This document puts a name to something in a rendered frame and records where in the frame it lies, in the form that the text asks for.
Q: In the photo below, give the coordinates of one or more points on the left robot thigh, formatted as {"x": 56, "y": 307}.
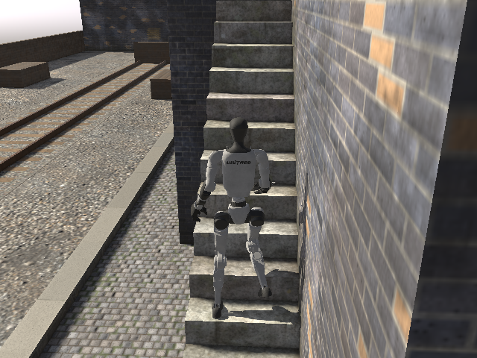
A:
{"x": 221, "y": 224}

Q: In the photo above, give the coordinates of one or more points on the left robot hand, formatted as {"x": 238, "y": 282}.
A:
{"x": 194, "y": 213}

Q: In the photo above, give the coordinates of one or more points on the right robot hand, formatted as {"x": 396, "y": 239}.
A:
{"x": 257, "y": 187}

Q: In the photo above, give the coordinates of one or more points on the left robot forearm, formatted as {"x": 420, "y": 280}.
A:
{"x": 202, "y": 198}

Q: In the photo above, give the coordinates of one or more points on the robot left foot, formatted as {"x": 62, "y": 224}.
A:
{"x": 216, "y": 312}

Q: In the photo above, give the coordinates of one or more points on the right robot upper arm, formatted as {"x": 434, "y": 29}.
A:
{"x": 263, "y": 165}

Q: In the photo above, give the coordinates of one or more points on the right robot forearm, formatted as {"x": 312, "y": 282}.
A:
{"x": 266, "y": 189}

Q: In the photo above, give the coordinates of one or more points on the left robot upper arm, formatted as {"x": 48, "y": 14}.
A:
{"x": 211, "y": 170}

